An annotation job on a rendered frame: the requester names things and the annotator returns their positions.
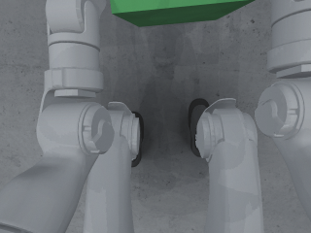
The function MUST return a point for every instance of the robot left forearm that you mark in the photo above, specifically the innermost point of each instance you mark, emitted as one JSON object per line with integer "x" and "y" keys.
{"x": 73, "y": 28}

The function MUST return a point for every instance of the robot shin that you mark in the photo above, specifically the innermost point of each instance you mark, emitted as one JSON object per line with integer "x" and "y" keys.
{"x": 229, "y": 103}
{"x": 119, "y": 106}

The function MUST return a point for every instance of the robot right forearm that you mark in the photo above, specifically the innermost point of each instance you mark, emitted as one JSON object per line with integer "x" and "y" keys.
{"x": 290, "y": 54}

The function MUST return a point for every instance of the robot right shin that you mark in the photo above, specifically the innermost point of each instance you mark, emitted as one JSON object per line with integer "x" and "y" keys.
{"x": 229, "y": 103}

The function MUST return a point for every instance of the carton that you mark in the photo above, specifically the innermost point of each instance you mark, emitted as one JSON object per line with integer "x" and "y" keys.
{"x": 161, "y": 12}

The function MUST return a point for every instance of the robot right upper arm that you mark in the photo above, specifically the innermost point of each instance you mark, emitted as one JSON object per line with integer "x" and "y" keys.
{"x": 284, "y": 115}

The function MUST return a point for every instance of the robot left upper arm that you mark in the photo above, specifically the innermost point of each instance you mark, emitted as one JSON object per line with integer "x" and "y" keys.
{"x": 44, "y": 198}

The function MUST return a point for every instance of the robot left shin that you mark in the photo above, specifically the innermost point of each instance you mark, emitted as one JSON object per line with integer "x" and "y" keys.
{"x": 119, "y": 106}

